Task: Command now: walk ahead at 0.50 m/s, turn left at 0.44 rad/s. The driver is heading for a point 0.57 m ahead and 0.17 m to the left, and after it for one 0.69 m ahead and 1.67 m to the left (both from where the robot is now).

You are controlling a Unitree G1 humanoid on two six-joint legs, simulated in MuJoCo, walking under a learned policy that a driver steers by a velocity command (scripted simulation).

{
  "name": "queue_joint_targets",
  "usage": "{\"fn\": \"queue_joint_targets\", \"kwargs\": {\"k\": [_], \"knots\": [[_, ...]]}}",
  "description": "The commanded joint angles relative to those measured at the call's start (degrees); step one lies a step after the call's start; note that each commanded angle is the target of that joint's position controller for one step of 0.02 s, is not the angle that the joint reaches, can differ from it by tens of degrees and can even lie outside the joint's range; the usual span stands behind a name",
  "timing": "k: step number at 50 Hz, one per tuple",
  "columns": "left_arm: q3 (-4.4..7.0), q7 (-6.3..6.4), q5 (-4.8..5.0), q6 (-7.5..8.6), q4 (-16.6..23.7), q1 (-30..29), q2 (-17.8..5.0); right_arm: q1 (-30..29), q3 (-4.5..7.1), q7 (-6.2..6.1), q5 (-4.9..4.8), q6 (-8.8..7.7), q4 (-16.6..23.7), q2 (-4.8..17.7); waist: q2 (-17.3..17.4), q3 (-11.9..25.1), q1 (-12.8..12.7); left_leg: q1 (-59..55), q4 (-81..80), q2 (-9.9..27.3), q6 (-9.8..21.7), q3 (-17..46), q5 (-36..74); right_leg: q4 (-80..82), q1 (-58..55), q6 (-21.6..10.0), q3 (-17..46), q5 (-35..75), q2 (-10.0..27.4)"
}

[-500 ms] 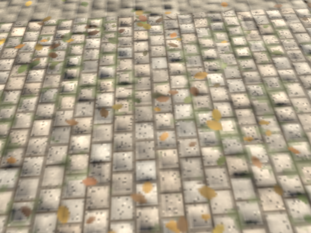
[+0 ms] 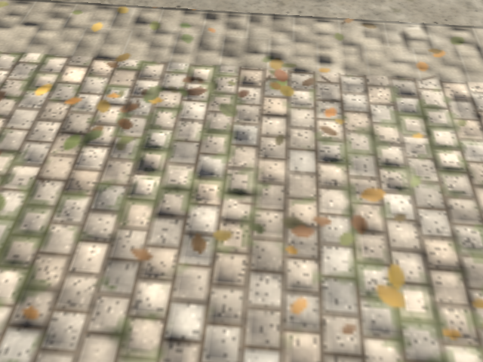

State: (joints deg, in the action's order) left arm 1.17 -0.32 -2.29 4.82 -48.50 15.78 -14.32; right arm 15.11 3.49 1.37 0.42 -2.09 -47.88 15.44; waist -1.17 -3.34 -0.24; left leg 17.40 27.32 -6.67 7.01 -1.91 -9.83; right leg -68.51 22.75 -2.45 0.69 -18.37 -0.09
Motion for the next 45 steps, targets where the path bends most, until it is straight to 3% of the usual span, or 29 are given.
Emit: {"fn": "queue_joint_targets", "kwargs": {"k": [1,4,8,13,14,16,17,18,19,20,21,22,23,24,26,29,30,33,36,40,41,42,43,44,45], "knots": [[0.83,-0.30,-0.90,-1.23,3.97,2.51,-4.81,2.98,1.42,-0.28,-0.39,-1.39,1.99,6.22,2.14,2.56,-1.48,-5.36,-15.28,15.38,9.63,20.26,12.63,3.11,8.54,2.26,1.81,1.45,4.23],[0.54,-0.43,-0.72,-2.09,6.43,-3.07,-4.28,5.31,1.95,-0.50,-0.60,-1.73,1.36,8.00,3.09,1.18,-0.64,-3.42,-17.00,12.99,8.98,17.75,12.93,10.99,11.15,4.43,0.18,7.02,4.72],[0.15,-0.77,-0.26,-2.03,9.51,-12.54,-3.91,9.95,2.22,-0.76,-0.79,-1.30,0.61,8.06,4.37,0.95,3.07,-7.66,-15.38,11.13,5.77,17.90,15.08,23.09,13.77,5.68,-0.25,16.84,3.79],[-0.39,-1.01,0.45,-1.25,12.59,-20.40,-4.17,14.00,2.43,-1.50,0.26,-0.82,0.50,8.52,5.21,1.47,6.07,-15.16,-10.11,12.32,5.19,21.47,22.39,31.61,14.19,5.05,-0.01,16.86,1.15],[-0.39,-0.99,0.58,-0.98,13.05,-20.81,-4.53,13.77,2.52,-1.71,0.50,-0.78,0.78,8.83,5.47,1.55,5.89,-15.91,-8.92,12.88,4.94,22.57,23.44,33.28,12.90,4.59,0.40,15.76,0.69],[0.02,-0.77,0.80,-0.44,12.48,-17.04,-6.00,10.63,2.79,-2.13,0.67,-0.79,1.94,9.78,6.18,2.20,3.17,-14.32,-6.18,13.40,3.27,24.26,24.86,37.78,5.00,3.15,1.30,12.37,-0.33],[0.51,-0.38,0.90,-0.13,11.11,-12.35,-7.15,8.66,2.91,-2.05,0.69,-0.95,2.55,10.40,6.32,3.84,0.94,-12.41,-2.69,12.64,2.18,24.47,28.30,39.59,-2.39,2.17,0.97,10.05,-1.67],[1.23,0.27,0.70,0.54,9.17,-5.27,-8.71,7.52,2.83,-1.61,0.27,-1.32,2.70,10.41,4.03,7.37,-2.70,-10.02,5.63,9.75,0.83,22.59,29.60,43.31,-12.71,0.64,1.23,10.98,-1.43],[2.30,1.30,-0.41,1.13,8.43,3.07,-12.52,7.66,2.05,-0.97,-0.53,-1.90,3.83,7.69,-1.23,14.75,-5.97,-4.19,19.23,6.44,-0.69,18.81,20.04,44.92,-25.82,-2.24,10.38,2.81,8.37],[3.62,1.97,-1.56,0.44,8.85,6.60,-17.46,13.48,0.76,-1.11,-2.42,-1.95,5.45,1.84,-12.80,22.26,-4.12,12.71,35.56,-1.77,-2.83,10.49,-15.55,47.80,-41.68,-8.30,33.63,-2.06,24.71],[3.85,1.69,-0.39,-0.53,8.44,4.69,-15.41,14.16,1.10,-1.55,-0.46,-1.22,5.06,6.37,-11.70,21.13,-2.54,19.93,42.43,1.20,-2.32,8.30,-21.61,51.12,-38.08,-10.91,44.56,-8.68,26.23],[2.71,1.46,-0.04,-0.75,9.22,1.13,-9.82,10.25,1.51,-1.41,0.50,-0.59,4.21,7.84,-3.45,12.32,-2.06,21.16,44.32,4.50,-2.37,8.50,-15.89,52.17,-30.03,-9.64,35.88,-10.40,23.23],[1.91,1.16,0.16,-0.67,9.09,-1.49,-6.63,6.94,1.34,-0.74,0.77,-0.44,4.69,7.02,-0.44,7.27,-1.57,20.16,42.30,6.22,-2.82,7.74,-11.69,53.59,-23.51,-8.22,27.18,-4.33,19.94],[1.58,1.09,0.12,-0.46,8.62,-2.06,-5.61,5.73,1.29,-0.17,1.08,-0.04,4.98,6.13,-2.39,4.80,-0.74,18.86,40.33,7.73,-3.28,7.20,-10.10,54.99,-19.54,-6.74,20.53,2.32,17.35],[1.59,0.93,0.65,0.43,7.08,-0.86,-5.47,5.83,1.13,0.83,1.87,1.31,5.05,5.15,-5.31,3.30,0.47,16.78,39.19,8.77,-4.13,6.10,-8.69,56.57,-15.57,-5.73,12.59,11.22,14.58],[2.13,0.40,1.36,1.70,5.73,0.95,-6.26,2.05,0.84,1.67,1.84,2.06,7.04,4.23,-4.53,3.18,0.91,20.02,38.35,9.61,-4.83,5.73,-4.85,58.62,-16.13,-6.89,6.96,18.70,15.13],[2.28,0.34,1.37,1.79,5.32,1.42,-6.45,0.14,0.73,1.89,1.89,2.13,7.82,4.06,-4.24,2.70,0.75,21.71,37.40,10.01,-5.13,5.59,-3.11,59.32,-16.55,-7.15,5.19,19.72,15.26],[2.33,0.42,1.41,1.44,4.30,1.53,-6.37,-4.47,0.12,2.14,1.69,2.02,9.75,2.87,-3.87,0.86,0.95,21.34,28.85,9.60,-6.21,2.82,1.99,57.17,-16.07,-6.64,-3.07,37.30,13.63],[2.59,0.61,1.73,0.90,3.76,1.49,-7.34,-8.74,-0.90,2.81,1.36,1.58,11.13,1.06,-5.17,1.32,0.00,13.36,15.59,8.41,-5.28,-1.16,8.50,54.41,-14.46,-4.61,-9.46,41.34,11.51],[3.55,1.48,2.00,-0.53,2.84,3.34,-9.94,-8.57,-0.26,2.63,2.25,1.50,12.01,3.14,-5.87,3.48,-0.24,7.98,8.29,5.66,-2.56,-3.62,2.69,45.18,-20.19,-2.95,-10.46,49.09,13.64],[3.78,1.81,2.10,-1.06,2.80,3.34,-10.57,-5.73,0.15,2.35,2.60,1.20,11.44,3.97,-5.51,5.11,0.80,4.89,6.20,4.36,-1.42,-3.61,1.00,39.31,-21.00,-2.58,-10.73,50.88,13.70],[3.87,1.96,2.35,-1.64,3.01,2.86,-10.87,0.00,0.73,1.80,3.19,0.56,9.65,4.77,-3.12,8.27,3.38,-1.58,1.32,2.51,-0.17,-3.54,3.75,29.44,-20.02,-1.55,-11.78,47.61,12.38],[3.73,1.82,2.15,-1.85,3.44,4.74,-10.38,5.68,1.76,0.80,3.78,-0.19,8.10,7.87,2.40,12.67,5.79,-12.37,-1.78,6.38,1.93,2.05,16.57,15.13,-12.64,0.77,-12.51,32.70,9.82],[2.23,1.27,0.74,-2.38,5.83,10.48,-3.46,5.53,3.18,-0.10,2.66,-0.33,9.09,14.58,14.63,18.23,0.55,-26.92,7.06,24.46,7.65,21.66,54.91,-2.75,4.11,3.18,-12.13,-19.71,2.92],[2.48,1.48,0.94,-3.62,6.64,10.50,-6.39,8.98,4.33,-0.39,-0.66,0.62,10.53,16.42,13.22,28.30,4.73,-32.84,1.75,29.43,16.77,35.76,53.22,-12.67,11.30,4.19,-2.12,-21.68,-1.84]]}}
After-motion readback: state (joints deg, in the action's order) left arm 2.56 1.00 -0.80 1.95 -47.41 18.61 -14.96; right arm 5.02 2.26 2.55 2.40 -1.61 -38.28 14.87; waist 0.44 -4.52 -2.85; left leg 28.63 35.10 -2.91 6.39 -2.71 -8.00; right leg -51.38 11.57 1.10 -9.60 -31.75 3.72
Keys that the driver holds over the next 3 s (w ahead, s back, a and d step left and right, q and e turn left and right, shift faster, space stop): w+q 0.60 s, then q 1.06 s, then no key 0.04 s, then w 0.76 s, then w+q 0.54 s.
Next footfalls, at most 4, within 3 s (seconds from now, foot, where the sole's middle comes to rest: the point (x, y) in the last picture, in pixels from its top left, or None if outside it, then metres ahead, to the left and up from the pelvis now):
0.38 right None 0.40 -0.10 -0.77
0.86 left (181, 340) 0.53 0.19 -0.77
1.40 right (239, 312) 0.61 0.03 -0.77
1.86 left None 0.41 0.12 -0.77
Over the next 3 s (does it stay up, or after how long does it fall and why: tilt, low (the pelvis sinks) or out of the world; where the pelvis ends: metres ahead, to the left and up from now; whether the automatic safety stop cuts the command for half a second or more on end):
stays up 0.71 0.58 0.00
